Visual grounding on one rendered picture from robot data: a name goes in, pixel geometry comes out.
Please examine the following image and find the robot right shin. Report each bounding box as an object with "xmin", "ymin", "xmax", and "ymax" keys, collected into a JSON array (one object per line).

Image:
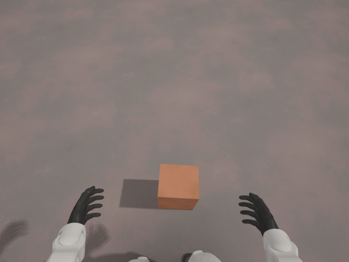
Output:
[{"xmin": 189, "ymin": 251, "xmax": 203, "ymax": 260}]

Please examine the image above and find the robot right hand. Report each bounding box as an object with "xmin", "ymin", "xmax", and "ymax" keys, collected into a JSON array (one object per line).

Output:
[{"xmin": 238, "ymin": 193, "xmax": 279, "ymax": 236}]

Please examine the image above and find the robot left hand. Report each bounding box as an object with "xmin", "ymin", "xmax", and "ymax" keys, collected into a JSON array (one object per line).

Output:
[{"xmin": 67, "ymin": 186, "xmax": 104, "ymax": 225}]

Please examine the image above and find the robot left forearm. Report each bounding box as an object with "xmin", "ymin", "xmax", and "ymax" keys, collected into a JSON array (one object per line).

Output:
[{"xmin": 46, "ymin": 223, "xmax": 86, "ymax": 262}]

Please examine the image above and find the carton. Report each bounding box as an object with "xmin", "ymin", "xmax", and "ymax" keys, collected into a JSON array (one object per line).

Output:
[{"xmin": 158, "ymin": 164, "xmax": 199, "ymax": 210}]

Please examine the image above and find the robot right forearm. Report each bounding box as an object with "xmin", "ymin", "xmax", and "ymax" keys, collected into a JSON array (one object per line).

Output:
[{"xmin": 263, "ymin": 229, "xmax": 302, "ymax": 262}]

